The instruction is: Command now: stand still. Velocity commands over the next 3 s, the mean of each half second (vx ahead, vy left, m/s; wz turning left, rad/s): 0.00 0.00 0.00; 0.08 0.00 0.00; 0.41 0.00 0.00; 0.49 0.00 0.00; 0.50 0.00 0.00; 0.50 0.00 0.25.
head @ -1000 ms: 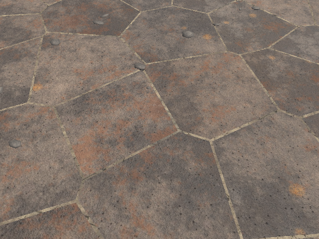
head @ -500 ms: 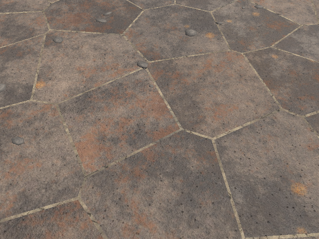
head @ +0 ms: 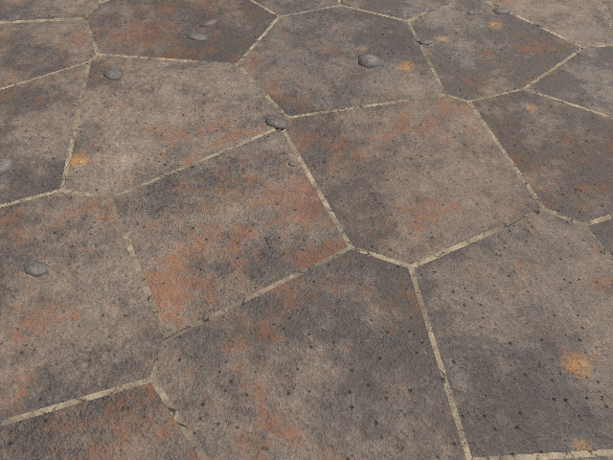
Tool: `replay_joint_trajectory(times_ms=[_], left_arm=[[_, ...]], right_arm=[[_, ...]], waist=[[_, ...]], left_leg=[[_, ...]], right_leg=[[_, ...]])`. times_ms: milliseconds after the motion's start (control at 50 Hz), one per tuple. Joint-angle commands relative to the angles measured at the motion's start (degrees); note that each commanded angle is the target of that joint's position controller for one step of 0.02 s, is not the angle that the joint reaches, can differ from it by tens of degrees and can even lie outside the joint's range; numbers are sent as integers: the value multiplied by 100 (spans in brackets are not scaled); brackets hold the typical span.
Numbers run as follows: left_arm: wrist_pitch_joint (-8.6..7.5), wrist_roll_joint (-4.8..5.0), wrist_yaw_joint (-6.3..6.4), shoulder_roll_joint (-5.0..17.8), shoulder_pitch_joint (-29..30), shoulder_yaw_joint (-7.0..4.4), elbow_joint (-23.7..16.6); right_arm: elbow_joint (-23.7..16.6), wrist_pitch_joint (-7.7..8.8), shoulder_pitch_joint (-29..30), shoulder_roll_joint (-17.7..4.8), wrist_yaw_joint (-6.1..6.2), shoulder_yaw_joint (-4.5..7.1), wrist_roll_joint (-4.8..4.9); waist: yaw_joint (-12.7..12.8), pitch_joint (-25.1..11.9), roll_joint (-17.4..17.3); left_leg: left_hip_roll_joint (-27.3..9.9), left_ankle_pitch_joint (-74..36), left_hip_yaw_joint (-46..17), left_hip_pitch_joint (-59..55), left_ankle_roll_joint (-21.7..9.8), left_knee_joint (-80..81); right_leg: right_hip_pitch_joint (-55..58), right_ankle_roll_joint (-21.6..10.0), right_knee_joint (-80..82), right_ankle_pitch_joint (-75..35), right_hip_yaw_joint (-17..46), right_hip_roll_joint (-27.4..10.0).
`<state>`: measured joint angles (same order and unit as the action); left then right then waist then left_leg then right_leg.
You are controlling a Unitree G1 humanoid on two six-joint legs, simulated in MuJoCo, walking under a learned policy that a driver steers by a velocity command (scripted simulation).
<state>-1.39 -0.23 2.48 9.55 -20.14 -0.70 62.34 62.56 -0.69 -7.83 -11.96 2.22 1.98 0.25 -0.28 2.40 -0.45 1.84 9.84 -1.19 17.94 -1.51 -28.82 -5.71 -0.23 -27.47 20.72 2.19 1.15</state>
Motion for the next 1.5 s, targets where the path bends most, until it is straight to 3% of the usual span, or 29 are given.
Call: replay_joint_trajectory(times_ms=[20,780,800,860,900,920,940,960,1000,1040,1060,1080,1100,1120,1140,1160,1180,1220,1280,1340,1420,1460,1500], left_arm=[[-23,2,15,487,-554,-82,-40],[-56,14,15,347,-854,-116,-95],[-50,15,15,283,-978,-104,-31],[-51,90,58,530,-924,-181,-170],[-164,166,60,799,-1240,-261,-184],[-226,197,51,1045,-1185,-341,-214],[-279,184,40,1132,-1044,-382,-260],[-319,157,17,1031,-993,-368,-303],[-320,191,-52,948,-870,-356,-364],[-288,177,-94,1014,-555,-348,-516],[-321,158,-110,982,-286,-324,-636],[-410,150,-111,560,-267,-218,-855],[-526,215,-116,434,-232,-193,-942],[-581,330,-162,608,-139,-237,-998],[-601,340,-203,666,-27,-247,-999],[-605,292,-203,661,60,-280,-1004],[-569,225,-197,793,132,-358,-1007],[-480,196,-234,736,118,-392,-997],[-404,146,-236,616,779,-362,-1282],[-437,138,-273,536,1658,-277,-1625],[-480,188,-401,574,2389,-210,-1889],[-510,203,-477,643,2567,-207,-2014],[-542,200,-529,830,2383,-271,-2038]], right_arm=[[-183,42,-22,-579,19,90,1],[-163,51,-235,-481,48,99,19],[-101,48,-338,-407,46,80,13],[-118,105,-329,-509,38,132,78],[-323,319,70,-374,-36,103,139],[-438,442,301,-299,-93,83,169],[-520,544,425,-316,-145,79,160],[-565,626,426,-375,-193,91,167],[-568,733,218,-399,-270,111,227],[-142,732,-872,-535,-289,259,221],[90,710,-1782,-787,-284,389,201],[181,691,-2686,-1414,-269,548,175],[202,730,-2687,-1096,-307,384,56],[27,778,-2005,-781,-308,248,35],[-171,789,-1485,-584,-333,165,28],[-261,778,-1216,-568,-362,121,13],[-303,761,-1124,-480,-370,65,-10],[-249,696,-1361,-469,-334,22,-29],[-214,654,-1658,-737,-226,33,-46],[-310,601,-1708,-832,-147,36,-54],[-268,581,-2087,-904,-123,74,41],[-247,549,-2138,-914,-117,98,71],[-293,508,-2031,-1018,-115,144,56]], waist=[[0,33,63],[-1,102,86],[10,-18,98],[71,463,271],[299,805,665],[330,1025,1031],[318,1193,1108],[273,1182,1000],[79,1018,861],[-416,465,767],[-847,26,345],[-1044,-458,-1273],[-845,-622,-1449],[-503,-51,-813],[-317,171,-419],[-177,327,-174],[-95,343,-170],[-48,306,-318],[-118,436,-214],[-287,547,-244],[-443,669,-287],[-374,680,-321],[-127,415,-428]], left_leg=[[-336,-415,-380,-924,-252,368],[-326,-549,-352,-927,-230,276],[-265,83,-290,-972,-226,294],[-1,2506,-77,-212,-265,-30],[55,2087,118,631,-206,-664],[49,1339,376,1173,-164,-1188],[-194,1181,243,1521,-221,-1509],[-311,1378,199,1765,-279,-1581],[-320,1436,355,1294,-350,-816],[170,461,673,-1013,-313,-97],[-198,462,-39,-2115,-498,149],[-1573,1292,-2495,-3208,-1212,1163],[-2380,1425,-4245,-3177,-1606,1934],[-2449,1537,-3769,-2603,-1492,1873],[-2158,1389,-2901,-2170,-1294,1907],[-1924,1052,-2286,-1845,-1148,2024],[-1646,532,-1713,-1635,-983,2088],[-1347,-288,-1053,-1485,-894,2171],[-1366,-1039,-751,-1468,-1014,2300],[-1251,-1144,-440,-1303,-963,2412],[-1378,-1070,-259,-1548,-930,2417],[-1553,-1371,-223,-1991,-871,2214],[-1653,-2531,-143,-2359,-751,1724]], right_leg=[[-1092,-98,632,-646,110,-178],[-1133,-116,631,-673,93,-184],[-1083,-144,689,-118,58,-151],[-1392,-559,821,1999,411,-298],[-1030,-1015,1446,2607,1422,-998],[-681,-1265,1827,2504,2123,-1556],[-539,-1420,1870,2003,2452,-1904],[-248,-1422,1768,1307,2395,-1953],[-71,-1166,1446,280,1798,-1701],[-1015,-827,726,-1109,988,-1082],[-1590,-591,-506,-2010,502,-696],[-2877,-116,-2785,-1262,-309,106],[-3529,-170,-4244,834,298,250],[-3929,-380,-4850,607,567,-152],[-3885,-521,-4822,54,478,-475],[-3843,-554,-4486,-412,360,-692],[-3627,-538,-4169,-683,260,-848],[-3423,-401,-3838,-964,29,-908],[-3853,-124,-3135,-1410,-135,-948],[-3715,-15,-1789,-2100,-274,-818],[-3368,-88,-783,-2497,-414,-582],[-3368,-236,-489,-2337,-353,-535],[-2891,-421,-310,-1991,-421,-360]])
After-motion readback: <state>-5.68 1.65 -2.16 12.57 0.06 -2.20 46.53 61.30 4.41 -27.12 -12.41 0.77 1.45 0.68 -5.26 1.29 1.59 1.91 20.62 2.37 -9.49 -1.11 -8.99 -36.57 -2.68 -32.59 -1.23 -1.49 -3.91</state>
